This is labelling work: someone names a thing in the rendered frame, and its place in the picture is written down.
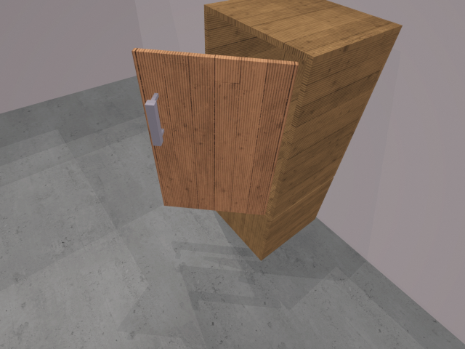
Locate handle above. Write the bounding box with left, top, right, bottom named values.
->
left=145, top=93, right=164, bottom=146

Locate cupboard door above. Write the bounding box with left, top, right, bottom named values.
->
left=132, top=48, right=299, bottom=215

